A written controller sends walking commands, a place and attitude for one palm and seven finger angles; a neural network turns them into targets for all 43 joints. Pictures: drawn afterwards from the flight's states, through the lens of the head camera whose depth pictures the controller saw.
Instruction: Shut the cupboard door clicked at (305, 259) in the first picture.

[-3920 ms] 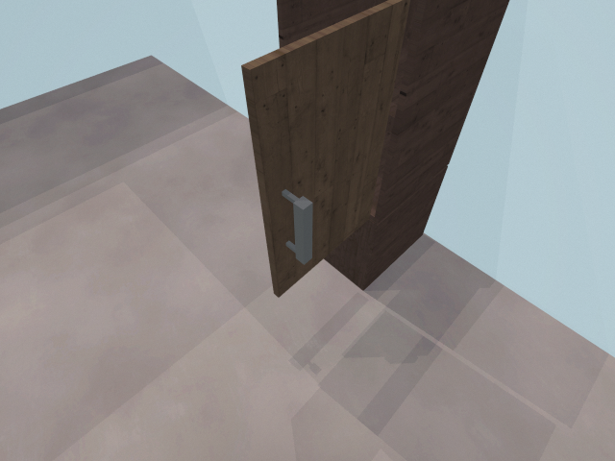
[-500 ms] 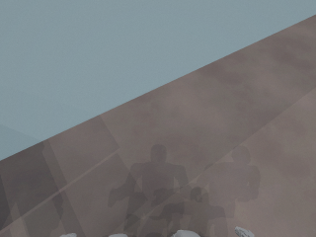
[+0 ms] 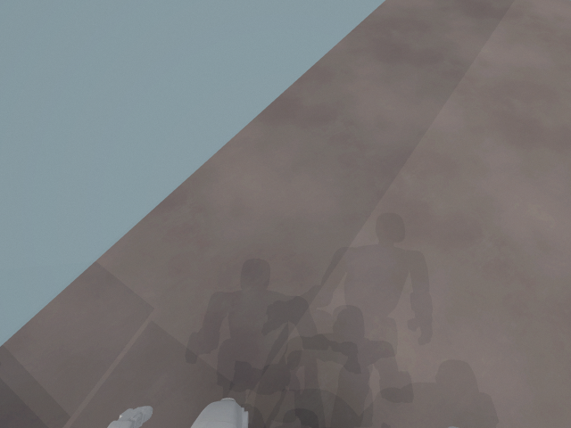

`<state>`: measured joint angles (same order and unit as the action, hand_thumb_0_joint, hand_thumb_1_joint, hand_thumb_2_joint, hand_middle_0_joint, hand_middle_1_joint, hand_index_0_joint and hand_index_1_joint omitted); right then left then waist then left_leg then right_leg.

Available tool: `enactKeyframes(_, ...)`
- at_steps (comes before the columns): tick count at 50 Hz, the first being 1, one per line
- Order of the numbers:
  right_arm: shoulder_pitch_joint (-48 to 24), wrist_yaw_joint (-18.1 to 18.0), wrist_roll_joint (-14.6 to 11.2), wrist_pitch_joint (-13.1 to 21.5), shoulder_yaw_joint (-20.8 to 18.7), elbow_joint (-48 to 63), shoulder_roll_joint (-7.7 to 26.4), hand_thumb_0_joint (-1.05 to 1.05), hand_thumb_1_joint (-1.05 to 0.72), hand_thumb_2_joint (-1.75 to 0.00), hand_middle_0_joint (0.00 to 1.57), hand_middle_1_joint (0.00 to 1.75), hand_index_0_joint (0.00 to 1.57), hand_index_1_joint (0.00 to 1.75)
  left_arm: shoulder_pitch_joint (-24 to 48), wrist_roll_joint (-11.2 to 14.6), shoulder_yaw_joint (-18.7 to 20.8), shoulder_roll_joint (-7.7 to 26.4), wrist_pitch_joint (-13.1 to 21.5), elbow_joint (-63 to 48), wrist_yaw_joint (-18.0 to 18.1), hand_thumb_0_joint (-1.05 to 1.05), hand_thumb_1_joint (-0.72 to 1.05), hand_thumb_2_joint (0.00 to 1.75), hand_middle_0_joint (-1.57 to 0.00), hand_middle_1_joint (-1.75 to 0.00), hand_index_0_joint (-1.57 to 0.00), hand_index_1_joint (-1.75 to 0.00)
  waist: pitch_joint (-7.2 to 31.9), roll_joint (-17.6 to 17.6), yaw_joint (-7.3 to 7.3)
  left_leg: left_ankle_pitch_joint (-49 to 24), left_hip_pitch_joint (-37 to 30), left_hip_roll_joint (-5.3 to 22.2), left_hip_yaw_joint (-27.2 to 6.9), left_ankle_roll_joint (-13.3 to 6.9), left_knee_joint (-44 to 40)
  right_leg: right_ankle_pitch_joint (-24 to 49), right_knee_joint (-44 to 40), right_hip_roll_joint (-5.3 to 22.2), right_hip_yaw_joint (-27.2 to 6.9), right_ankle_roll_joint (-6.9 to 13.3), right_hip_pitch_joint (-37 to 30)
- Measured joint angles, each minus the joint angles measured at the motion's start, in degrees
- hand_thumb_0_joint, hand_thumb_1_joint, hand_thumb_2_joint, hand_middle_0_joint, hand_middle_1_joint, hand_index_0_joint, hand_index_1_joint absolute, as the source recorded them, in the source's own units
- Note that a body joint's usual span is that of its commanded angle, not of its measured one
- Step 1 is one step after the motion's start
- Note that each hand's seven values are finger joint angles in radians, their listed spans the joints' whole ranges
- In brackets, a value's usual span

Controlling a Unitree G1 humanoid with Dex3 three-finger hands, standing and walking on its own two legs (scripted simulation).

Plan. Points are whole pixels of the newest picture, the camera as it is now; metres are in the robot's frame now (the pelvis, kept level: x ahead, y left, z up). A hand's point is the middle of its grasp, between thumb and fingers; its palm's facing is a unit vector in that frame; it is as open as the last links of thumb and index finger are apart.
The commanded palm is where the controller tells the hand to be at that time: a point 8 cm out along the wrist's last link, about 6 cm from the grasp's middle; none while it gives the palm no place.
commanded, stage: walk around to get in front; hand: left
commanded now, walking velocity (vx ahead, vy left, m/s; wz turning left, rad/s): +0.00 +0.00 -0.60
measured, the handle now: out of the picture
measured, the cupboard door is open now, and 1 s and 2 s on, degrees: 92 92 92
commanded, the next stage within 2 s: walk to a spot facing it in 1.42 s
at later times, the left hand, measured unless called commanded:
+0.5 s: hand (212, 368) +0.22 +0.14 -0.16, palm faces -0.30 -0.92 -0.26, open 7.4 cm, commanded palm none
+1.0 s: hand (286, 264) +0.41 +0.02 -0.16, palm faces -0.58 -0.79 -0.17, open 7.4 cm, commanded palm none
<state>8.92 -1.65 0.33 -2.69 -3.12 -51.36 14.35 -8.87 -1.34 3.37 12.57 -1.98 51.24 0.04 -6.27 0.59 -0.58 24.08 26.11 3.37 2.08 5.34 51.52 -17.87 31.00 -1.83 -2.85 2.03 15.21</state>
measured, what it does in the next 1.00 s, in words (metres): walks ahead, turning right: left foot, then right foot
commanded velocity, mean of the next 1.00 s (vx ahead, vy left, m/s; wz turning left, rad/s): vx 0.25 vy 0.00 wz -0.56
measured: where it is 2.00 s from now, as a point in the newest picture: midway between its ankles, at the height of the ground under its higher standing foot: (417, 323)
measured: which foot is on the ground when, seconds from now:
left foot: up 0.00-0.08, down 0.10-0.44, up 0.46-0.76, down 0.78-1.00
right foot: down 0.00-0.10, up 0.12-0.42, down 0.44-0.78, up 0.80-1.00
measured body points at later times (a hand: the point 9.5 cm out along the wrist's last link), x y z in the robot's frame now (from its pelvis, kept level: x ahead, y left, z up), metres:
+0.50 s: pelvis +0.05 -0.03 -0.01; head +0.09 -0.06 +0.43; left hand +0.23 +0.19 -0.14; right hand -0.01 -0.30 -0.17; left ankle +0.03 +0.12 -0.70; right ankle +0.00 -0.13 -0.74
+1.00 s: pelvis +0.22 -0.09 +0.01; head +0.28 -0.11 +0.45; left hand +0.44 +0.06 -0.15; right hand +0.10 -0.29 -0.13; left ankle +0.25 +0.03 -0.74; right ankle +0.15 -0.19 -0.65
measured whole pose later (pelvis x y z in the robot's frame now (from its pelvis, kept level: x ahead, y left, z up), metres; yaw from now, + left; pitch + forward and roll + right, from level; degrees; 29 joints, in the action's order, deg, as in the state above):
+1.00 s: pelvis +0.22 -0.09 +0.01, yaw -37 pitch +2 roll +0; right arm 17.8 -1.1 2.0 4.4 -0.5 -54.9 9.3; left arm -8.7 -2.0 4.9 13.8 -1.0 55.0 -3.2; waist -3.9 2.2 0.1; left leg 16.6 9.0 6.0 13.4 0.9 24.3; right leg -15.7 64.7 3.9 3.5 -0.2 33.4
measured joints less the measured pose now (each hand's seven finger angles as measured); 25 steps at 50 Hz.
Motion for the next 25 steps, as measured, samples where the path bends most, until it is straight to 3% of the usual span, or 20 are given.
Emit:
enactKeyframes(4,-0.6,0.0,-0.2,1.1,0.7,1.1,-1.3,0.01,-0.91,-0.90,0.20,0.29,0.20,0.30,-1.0,0.2,0.3,0.0,-0.6,0.7,-0.2,0.00,0.90,0.90,-0.20,-0.30,-0.20,-0.30,1.0,1.1,0.56,-5.4,-4.8,-1.4,0.3,-0.8,-13.4,-1.4,1.9,-1.3,-2.4,-0.8,0.3)
enactKeyframes(6,-0.1,-0.1,0.3,2.1,1.1,1.5,-1.9,0.01,-0.91,-0.89,0.20,0.29,0.20,0.30,-1.3,0.5,0.5,0.3,-1.2,0.8,-0.3,0.00,0.90,0.90,-0.20,-0.30,-0.20,-0.30,2.1,1.4,0.61,-7.3,-6.3,-1.0,0.8,-3.5,-17.3,-5.5,6.9,-2.0,-2.8,-1.5,2.6)
enactKeyframes(8,0.2,-0.1,1.0,2.6,1.9,1.8,-2.8,0.00,-0.91,-0.89,0.20,0.29,0.20,0.30,-0.9,0.3,1.0,1.0,-1.6,1.0,-0.6,0.00,0.90,0.90,-0.20,-0.30,-0.20,-0.30,1.9,2.1,1.03,-6.1,-6.7,-0.2,2.4,-5.2,-16.6,-12.0,19.2,-1.9,-1.3,-2.5,6.9)
enactKeyframes(10,1.0,-0.2,1.4,2.8,2.4,2.0,-3.5,0.00,-0.91,-0.89,0.20,0.29,0.20,0.30,-0.3,0.1,1.5,1.6,-1.7,1.1,-1.2,0.00,0.91,0.90,-0.20,-0.30,-0.20,-0.30,1.6,2.1,1.21,-6.3,-8.2,0.9,3.5,-5.3,-18.2,-12.7,29.5,-0.9,1.0,-3.6,10.3)
enactKeyframes(12,1.7,-0.3,1.5,2.7,2.6,2.0,-3.8,0.00,-0.91,-0.89,0.20,0.29,0.20,0.30,0.2,0.1,1.8,1.9,-1.8,0.7,-1.6,0.00,0.91,0.90,-0.20,-0.30,-0.20,-0.30,1.2,1.7,1.39,-7.1,-9.8,2.0,4.6,-4.9,-20.3,-11.5,33.1,0.7,3.0,-4.4,11.9)
enactKeyframes(14,2.4,-0.2,1.6,2.6,2.5,1.7,-3.7,0.00,-0.91,-0.89,0.20,0.30,0.21,0.30,0.6,0.1,1.9,2.0,-1.9,0.2,-2.0,0.00,0.91,0.90,-0.20,-0.30,-0.20,-0.30,0.9,0.9,1.40,-7.6,-11.1,3.2,5.8,-4.5,-21.9,-10.5,31.2,2.2,4.4,-4.9,11.9)
enactKeyframes(18,3.7,0.4,1.7,2.4,1.9,0.8,-2.8,0.00,-0.91,-0.89,0.21,0.30,0.21,0.30,1.2,0.0,1.8,1.9,-1.9,-0.1,-2.6,0.00,0.91,0.90,-0.19,-0.30,-0.19,-0.30,0.8,-0.9,0.66,-6.4,-12.6,5.7,8.5,-3.1,-21.6,-9.8,19.0,3.9,6.7,-4.4,8.6)
enactKeyframes(22,6.4,1.1,1.4,1.9,0.9,-0.2,-0.9,0.00,-0.91,-0.89,0.21,0.30,0.21,0.30,0.8,-0.4,1.3,2.1,-0.5,-0.3,-3.2,0.00,0.91,0.90,-0.19,-0.30,-0.19,-0.30,2.1,-2.1,-0.28,-1.2,-11.6,8.1,10.7,-1.7,-14.3,-4.5,3.2,3.8,8.6,-2.0,2.1)
enactKeyframes(24,6.4,1.2,0.9,0.5,0.3,-1.8,0.6,0.00,-0.91,-0.89,0.20,0.30,0.21,0.30,0.9,-0.1,1.0,1.3,1.0,0.0,-2.5,0.00,0.91,0.90,-0.19,-0.30,-0.19,-0.30,1.8,-3.3,-0.36,6.6,-7.5,7.2,6.1,-1.5,-2.4,-2.4,5.9,3.0,8.4,-0.9,2.7)
enactKeyframes(25,6.1,1.3,0.9,-0.1,0.0,-2.6,1.2,0.01,-0.91,-0.89,0.20,0.30,0.21,0.30,0.5,0.1,0.8,0.8,1.5,0.1,-2.1,0.00,0.91,0.90,-0.19,-0.30,-0.20,-0.30,1.7,-3.6,-0.27,7.1,-5.2,6.0,3.9,-1.5,3.2,-3.0,6.3,2.7,8.1,-0.7,2.1)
